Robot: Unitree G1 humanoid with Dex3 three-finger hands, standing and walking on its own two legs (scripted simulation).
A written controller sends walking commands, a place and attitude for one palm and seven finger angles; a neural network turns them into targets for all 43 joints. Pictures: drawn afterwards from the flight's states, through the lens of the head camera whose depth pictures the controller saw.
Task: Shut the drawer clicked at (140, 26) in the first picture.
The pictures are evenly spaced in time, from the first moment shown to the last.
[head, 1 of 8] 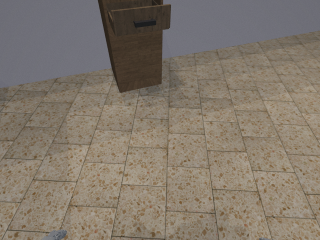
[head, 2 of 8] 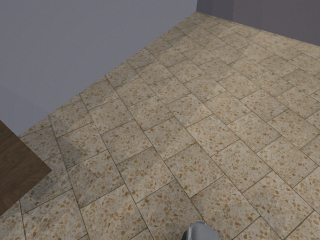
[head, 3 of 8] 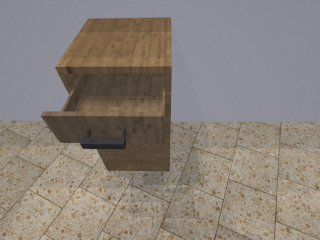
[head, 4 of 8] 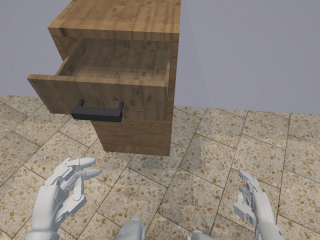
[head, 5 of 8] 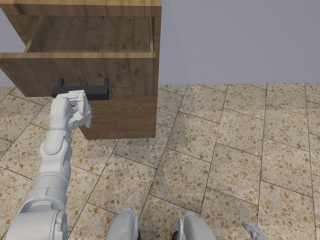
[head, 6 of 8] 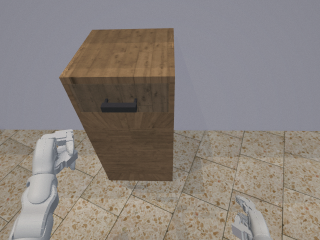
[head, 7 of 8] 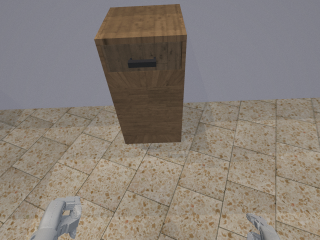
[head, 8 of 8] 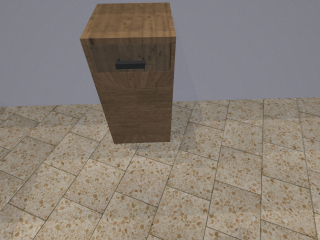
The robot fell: no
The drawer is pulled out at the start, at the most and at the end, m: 0.22 0.22 0.00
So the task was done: yes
